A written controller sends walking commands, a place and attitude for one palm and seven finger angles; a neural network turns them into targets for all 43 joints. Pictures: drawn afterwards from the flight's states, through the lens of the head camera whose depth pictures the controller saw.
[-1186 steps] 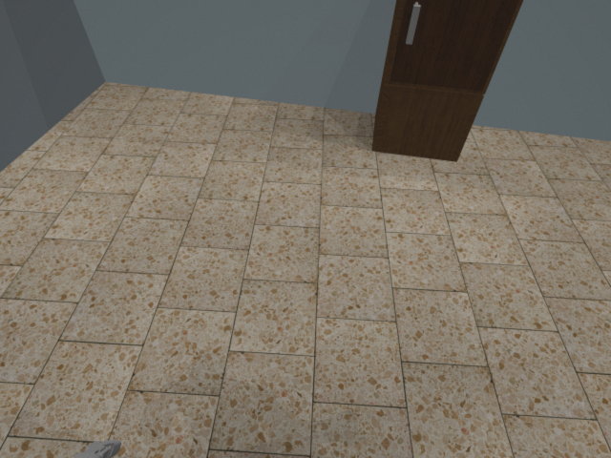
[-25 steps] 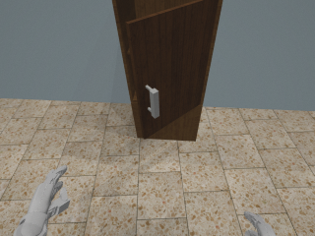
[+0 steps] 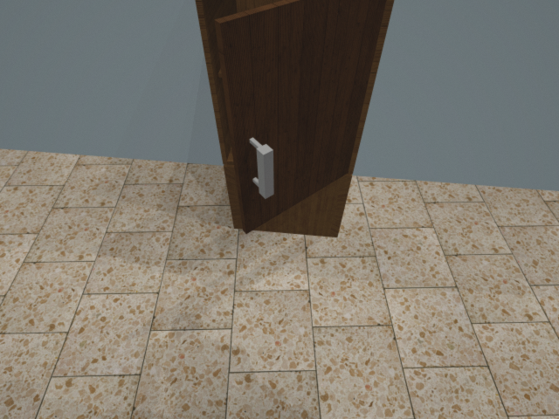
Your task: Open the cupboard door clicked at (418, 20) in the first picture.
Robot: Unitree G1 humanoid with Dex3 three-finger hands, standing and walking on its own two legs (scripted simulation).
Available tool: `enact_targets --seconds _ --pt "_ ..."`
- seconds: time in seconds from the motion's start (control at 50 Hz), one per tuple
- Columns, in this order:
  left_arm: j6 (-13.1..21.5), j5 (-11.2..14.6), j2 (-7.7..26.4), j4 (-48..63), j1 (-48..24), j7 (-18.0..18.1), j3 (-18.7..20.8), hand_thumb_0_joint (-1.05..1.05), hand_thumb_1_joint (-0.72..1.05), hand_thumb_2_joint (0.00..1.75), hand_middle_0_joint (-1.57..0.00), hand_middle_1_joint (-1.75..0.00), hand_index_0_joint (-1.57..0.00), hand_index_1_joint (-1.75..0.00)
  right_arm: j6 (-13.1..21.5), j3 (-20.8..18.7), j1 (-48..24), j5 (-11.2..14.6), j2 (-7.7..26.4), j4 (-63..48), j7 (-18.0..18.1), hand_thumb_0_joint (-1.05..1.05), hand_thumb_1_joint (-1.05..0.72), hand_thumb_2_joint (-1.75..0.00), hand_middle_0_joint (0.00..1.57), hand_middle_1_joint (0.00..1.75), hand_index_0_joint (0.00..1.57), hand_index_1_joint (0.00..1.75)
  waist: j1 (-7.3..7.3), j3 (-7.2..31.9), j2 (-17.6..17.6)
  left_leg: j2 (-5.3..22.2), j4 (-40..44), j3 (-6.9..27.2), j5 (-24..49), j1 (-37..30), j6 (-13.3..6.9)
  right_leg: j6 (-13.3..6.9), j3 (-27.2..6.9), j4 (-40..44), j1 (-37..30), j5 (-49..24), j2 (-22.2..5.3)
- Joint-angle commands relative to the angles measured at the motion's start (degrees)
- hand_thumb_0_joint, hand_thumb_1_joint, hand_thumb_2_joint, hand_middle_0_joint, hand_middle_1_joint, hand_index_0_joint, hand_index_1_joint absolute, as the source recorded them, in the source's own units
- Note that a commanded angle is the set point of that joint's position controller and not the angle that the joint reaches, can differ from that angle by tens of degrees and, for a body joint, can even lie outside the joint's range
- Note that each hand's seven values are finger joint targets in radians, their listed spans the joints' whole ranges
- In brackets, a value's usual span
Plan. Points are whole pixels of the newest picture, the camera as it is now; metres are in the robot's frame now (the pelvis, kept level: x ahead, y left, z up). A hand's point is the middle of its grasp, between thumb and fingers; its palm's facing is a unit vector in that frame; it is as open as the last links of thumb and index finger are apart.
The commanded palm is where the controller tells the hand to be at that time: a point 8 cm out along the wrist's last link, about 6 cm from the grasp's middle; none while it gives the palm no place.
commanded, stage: let the arm hang, fingers relaxed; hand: left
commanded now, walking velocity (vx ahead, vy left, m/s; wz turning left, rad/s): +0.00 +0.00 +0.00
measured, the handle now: (260, 167) +0.65 +0.09 -0.08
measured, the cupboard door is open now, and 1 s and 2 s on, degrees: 44 44 44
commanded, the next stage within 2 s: look to check the result in 0.46 s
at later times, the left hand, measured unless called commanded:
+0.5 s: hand out of the picture +0.05 +0.17 -0.17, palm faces +0.00 -0.98 -0.21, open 7.3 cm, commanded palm none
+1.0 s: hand out of the picture +0.02 +0.16 -0.17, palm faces +0.02 -0.98 -0.21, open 7.3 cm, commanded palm none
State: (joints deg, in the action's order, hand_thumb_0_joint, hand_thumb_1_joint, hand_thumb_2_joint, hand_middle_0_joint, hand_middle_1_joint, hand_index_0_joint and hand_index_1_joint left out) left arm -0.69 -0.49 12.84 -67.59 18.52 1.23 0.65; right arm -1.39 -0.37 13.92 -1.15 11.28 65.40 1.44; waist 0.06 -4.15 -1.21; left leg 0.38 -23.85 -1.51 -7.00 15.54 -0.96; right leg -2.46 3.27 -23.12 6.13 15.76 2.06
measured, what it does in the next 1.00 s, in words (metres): stands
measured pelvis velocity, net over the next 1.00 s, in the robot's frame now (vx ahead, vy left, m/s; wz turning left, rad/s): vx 0.03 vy -0.01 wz -0.01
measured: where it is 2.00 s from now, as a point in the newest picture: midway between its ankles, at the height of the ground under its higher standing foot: outside the picture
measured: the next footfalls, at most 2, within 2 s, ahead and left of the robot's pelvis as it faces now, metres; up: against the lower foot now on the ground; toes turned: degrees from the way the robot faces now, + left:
none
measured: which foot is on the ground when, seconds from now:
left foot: down 0.00-1.00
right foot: down 0.00-1.00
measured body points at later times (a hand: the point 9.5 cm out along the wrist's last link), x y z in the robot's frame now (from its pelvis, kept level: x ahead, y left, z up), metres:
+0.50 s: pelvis +0.02 -0.01 +0.00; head +0.02 -0.02 +0.45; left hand +0.05 +0.22 -0.15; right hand +0.03 -0.25 -0.16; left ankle +0.07 +0.11 -0.74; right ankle -0.03 -0.09 -0.74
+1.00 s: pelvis +0.03 -0.01 +0.00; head +0.04 -0.02 +0.45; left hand +0.02 +0.21 -0.16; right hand +0.04 -0.24 -0.16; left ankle +0.07 +0.11 -0.74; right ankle -0.03 -0.09 -0.74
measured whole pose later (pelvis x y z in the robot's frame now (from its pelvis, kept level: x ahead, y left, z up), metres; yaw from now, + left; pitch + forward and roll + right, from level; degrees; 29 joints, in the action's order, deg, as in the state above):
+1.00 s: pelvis +0.03 -0.01 +0.00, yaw -1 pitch -2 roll +0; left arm 0.6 -0.2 8.9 -66.1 16.3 2.2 0.4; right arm -0.4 -0.1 12.7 -1.2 9.0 66.1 2.3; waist -0.1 -3.0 -0.1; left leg 0.9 -22.6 -2.0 -9.0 12.0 0.2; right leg -3.2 2.5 -20.2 2.1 16.7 2.6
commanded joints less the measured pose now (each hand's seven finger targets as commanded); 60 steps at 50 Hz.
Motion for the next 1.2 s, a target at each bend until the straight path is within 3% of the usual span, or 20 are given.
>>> enact_targets --seconds 0.0,0.06,0.14,0.32,0.62,0.84,1.06,1.12,1.18 --pt "1.38 -0.05 6.36 2.95 0.18 0.49 0.73 0.00 0.90 0.90 -0.20 -0.30 -0.20 -0.30 1.33 -1.47 1.00 0.23 8.14 -2.14 0.61 0.00 -0.90 -0.90 0.20 0.30 0.20 0.30 -0.78 1.11 2.45 6.18 3.74 6.59 -1.06 -6.44 -1.61 -1.30 -6.91 6.90 7.38 -0.85 -7.80" --pt "1.66 -0.07 6.50 3.31 -0.08 0.72 0.76 0.00 0.90 0.90 -0.20 -0.30 -0.20 -0.30 1.41 -1.43 0.52 0.26 7.82 -1.96 0.50 0.00 -0.90 -0.90 0.20 0.30 0.20 0.30 -0.59 1.48 3.29 6.00 3.13 5.93 1.62 -6.95 -1.49 -1.01 -7.02 7.10 6.69 -3.33 -8.10" --pt "1.58 -0.03 5.94 3.66 -1.09 0.86 0.63 0.00 0.90 0.90 -0.20 -0.30 -0.20 -0.30 1.32 -1.14 0.04 0.03 6.43 -1.48 0.31 0.00 -0.90 -0.90 0.20 0.30 0.20 0.30 -0.64 -1.02 3.12 5.81 3.73 5.59 1.39 -6.30 -1.10 -0.65 -7.10 7.45 7.50 -3.39 -8.24" --pt "1.87 0.05 5.65 4.61 -2.51 0.91 0.98 0.00 0.90 0.90 -0.20 -0.30 -0.20 -0.30 1.75 -0.77 -0.27 -0.09 5.67 -1.35 0.39 0.00 -0.90 -0.90 0.20 0.30 0.20 0.30 -0.54 0.51 0.10 5.74 3.69 5.01 4.88 -6.70 -0.58 -0.25 -7.21 7.46 4.59 -8.43 -8.42" --pt "1.85 0.28 4.13 3.57 -0.59 1.12 0.94 0.00 0.90 0.90 -0.20 -0.30 -0.20 -0.30 1.69 -0.63 1.66 0.09 4.75 -0.77 1.03 0.00 -0.90 -0.90 0.20 0.30 0.20 0.30 -0.65 2.19 0.87 5.81 2.51 4.20 7.79 -8.58 -0.60 0.01 -6.70 7.33 2.26 -14.15 -8.34" --pt "1.81 0.24 3.11 2.88 1.42 1.28 0.63 0.00 0.90 0.90 -0.20 -0.30 -0.20 -0.30 1.55 -0.74 2.11 0.23 4.16 -0.55 1.20 0.00 -0.90 -0.90 0.20 0.30 0.20 0.30 -0.74 1.47 1.96 5.85 2.45 4.07 6.97 -9.13 -0.78 0.21 -6.75 7.53 2.92 -13.39 -8.15" --pt "1.78 0.14 2.77 2.84 1.75 1.20 0.71 0.00 0.90 0.90 -0.20 -0.30 -0.20 -0.30 1.74 -0.55 1.59 0.22 4.12 -0.67 1.20 0.00 -0.90 -0.90 0.20 0.30 0.20 0.30 -0.39 -0.13 0.62 5.79 3.23 4.54 6.82 -8.52 -0.95 -0.02 -6.47 7.99 3.38 -10.55 -7.91" --pt "1.56 0.16 1.98 2.86 1.68 1.22 0.62 0.00 0.90 0.90 -0.20 -0.30 -0.20 -0.30 1.63 -0.53 2.06 0.05 3.24 -0.59 1.25 0.00 -0.90 -0.90 0.20 0.30 0.20 0.30 -0.61 0.17 0.73 6.02 2.59 3.94 7.23 -8.95 -0.68 0.06 -7.04 7.48 3.69 -12.31 -8.02" --pt "0.53 -0.11 3.26 4.25 1.26 1.11 2.00 0.00 0.90 0.90 -0.20 -0.30 -0.20 -0.30 0.90 -1.66 2.89 0.04 4.15 -1.23 1.77 0.00 -0.90 -0.90 0.20 0.30 0.20 0.30 -0.74 0.64 1.26 6.83 -0.79 1.89 6.19 -8.58 -0.53 -0.49 -8.26 4.26 5.10 -16.13 -7.94"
